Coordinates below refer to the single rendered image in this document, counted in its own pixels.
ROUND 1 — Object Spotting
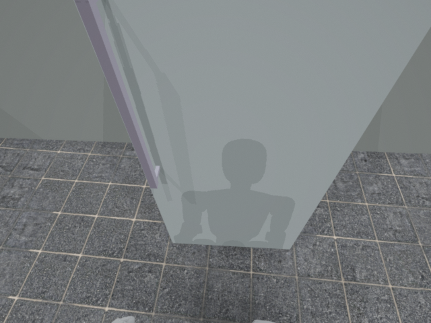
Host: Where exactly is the handle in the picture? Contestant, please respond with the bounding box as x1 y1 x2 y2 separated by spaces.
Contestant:
74 0 160 188

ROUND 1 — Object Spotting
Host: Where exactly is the fridge door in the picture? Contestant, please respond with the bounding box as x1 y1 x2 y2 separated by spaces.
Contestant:
74 0 431 250

